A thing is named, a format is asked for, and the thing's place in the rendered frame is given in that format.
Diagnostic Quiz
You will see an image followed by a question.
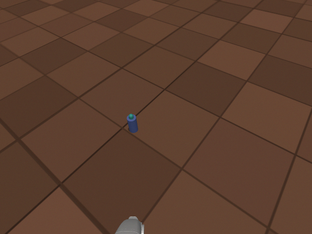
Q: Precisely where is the bottle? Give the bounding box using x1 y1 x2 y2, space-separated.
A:
127 114 138 133

